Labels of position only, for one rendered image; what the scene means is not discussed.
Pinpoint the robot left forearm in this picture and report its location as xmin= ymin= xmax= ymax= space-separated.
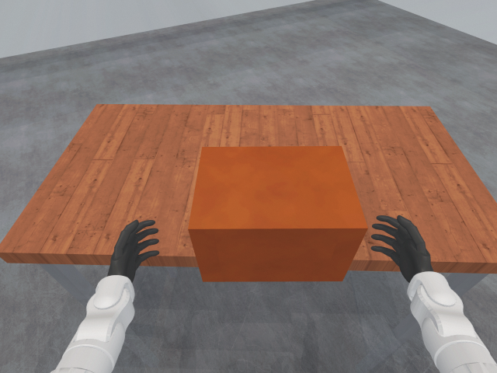
xmin=50 ymin=275 xmax=135 ymax=373

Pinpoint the carton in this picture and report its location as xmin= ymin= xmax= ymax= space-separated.
xmin=188 ymin=146 xmax=368 ymax=282

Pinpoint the robot left hand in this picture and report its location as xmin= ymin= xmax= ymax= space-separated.
xmin=107 ymin=220 xmax=159 ymax=283

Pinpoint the robot right hand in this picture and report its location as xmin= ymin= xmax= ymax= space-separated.
xmin=371 ymin=215 xmax=434 ymax=283

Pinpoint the robot right forearm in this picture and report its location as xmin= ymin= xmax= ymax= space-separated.
xmin=407 ymin=271 xmax=497 ymax=373

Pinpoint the table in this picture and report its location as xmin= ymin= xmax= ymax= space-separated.
xmin=0 ymin=104 xmax=497 ymax=340

